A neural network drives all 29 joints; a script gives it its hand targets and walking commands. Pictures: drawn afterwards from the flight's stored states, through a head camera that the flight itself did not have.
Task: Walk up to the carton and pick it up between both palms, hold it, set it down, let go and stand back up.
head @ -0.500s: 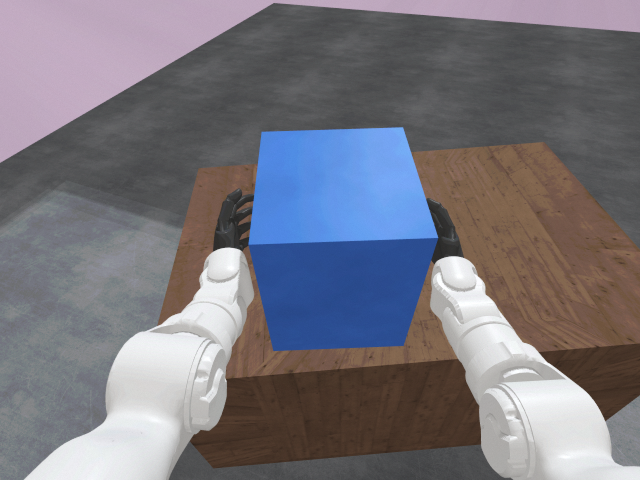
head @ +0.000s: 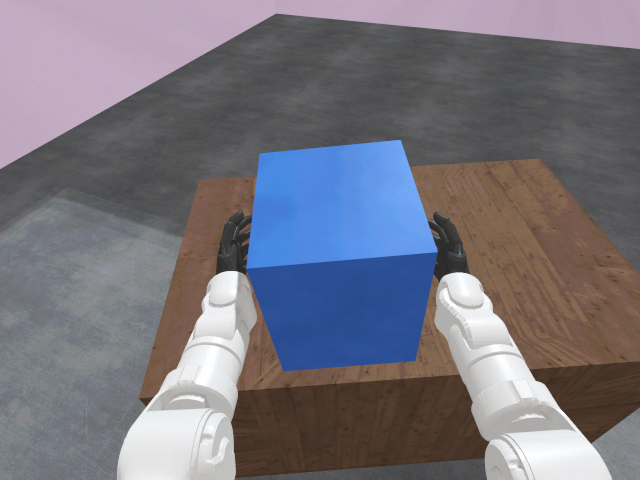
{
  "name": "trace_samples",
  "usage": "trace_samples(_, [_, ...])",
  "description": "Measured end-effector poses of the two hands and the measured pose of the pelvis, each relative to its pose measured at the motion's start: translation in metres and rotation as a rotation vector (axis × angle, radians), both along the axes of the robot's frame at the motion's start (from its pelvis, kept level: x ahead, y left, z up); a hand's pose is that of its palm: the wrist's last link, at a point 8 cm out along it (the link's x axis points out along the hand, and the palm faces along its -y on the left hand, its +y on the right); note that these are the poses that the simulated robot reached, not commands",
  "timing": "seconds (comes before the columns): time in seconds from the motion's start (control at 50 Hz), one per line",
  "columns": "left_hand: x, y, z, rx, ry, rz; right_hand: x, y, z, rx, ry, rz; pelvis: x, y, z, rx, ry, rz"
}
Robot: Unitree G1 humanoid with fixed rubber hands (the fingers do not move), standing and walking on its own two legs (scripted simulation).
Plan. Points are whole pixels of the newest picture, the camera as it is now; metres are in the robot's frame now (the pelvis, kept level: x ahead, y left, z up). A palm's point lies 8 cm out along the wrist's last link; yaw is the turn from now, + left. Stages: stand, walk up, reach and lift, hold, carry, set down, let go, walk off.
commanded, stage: reach and lift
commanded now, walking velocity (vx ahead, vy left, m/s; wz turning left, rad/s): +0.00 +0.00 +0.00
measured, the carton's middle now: (339, 260) +0.42 -0.03 +0.06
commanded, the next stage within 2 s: hold in 1.74 s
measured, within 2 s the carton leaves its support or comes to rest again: neither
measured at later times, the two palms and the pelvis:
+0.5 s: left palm (201, 263) +0.37 +0.15 +0.13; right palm (438, 263) +0.34 -0.14 +0.12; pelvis +0.01 +0.01 +0.00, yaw +1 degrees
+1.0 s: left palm (190, 247) +0.36 +0.15 +0.16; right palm (441, 253) +0.34 -0.14 +0.15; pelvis -0.01 +0.03 +0.00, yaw -1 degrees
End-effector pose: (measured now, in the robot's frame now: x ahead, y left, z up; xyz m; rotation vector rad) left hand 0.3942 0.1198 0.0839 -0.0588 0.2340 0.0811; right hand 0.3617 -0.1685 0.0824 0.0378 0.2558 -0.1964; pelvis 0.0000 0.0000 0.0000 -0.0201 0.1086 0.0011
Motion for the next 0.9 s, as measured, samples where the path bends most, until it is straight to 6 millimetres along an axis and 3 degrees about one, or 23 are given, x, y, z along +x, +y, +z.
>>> trace_samples(0.16, [0.007, 0.015, 0.044, 0.029, -0.054, 0.017, 0.014, 0.013, 0.045, 0.000, -0.056, 0.022, 0.011, -0.001, 0.002, -0.003, -0.056, 0.020])
trace_samples(0.26, [0.007, 0.022, 0.058, 0.047, -0.061, 0.016, 0.016, 0.020, 0.061, -0.015, -0.065, 0.028, 0.015, 0.000, 0.003, -0.004, -0.108, 0.022])
trace_samples(0.56, [-0.027, 0.032, 0.040, 0.029, -0.025, -0.011, -0.026, 0.032, 0.038, -0.038, -0.039, 0.001, 0.002, 0.018, 0.004, -0.012, -0.163, 0.005])
trace_samples(0.72, [-0.033, 0.036, 0.051, 0.052, -0.021, 0.002, -0.029, 0.036, 0.044, -0.026, -0.048, 0.009, -0.010, 0.028, 0.004, -0.006, -0.160, -0.012])
trace_samples(0.9, [-0.031, 0.036, 0.073, 0.094, -0.033, 0.014, -0.023, 0.036, 0.062, -0.018, -0.076, 0.027, -0.010, 0.030, 0.004, -0.004, -0.193, -0.012])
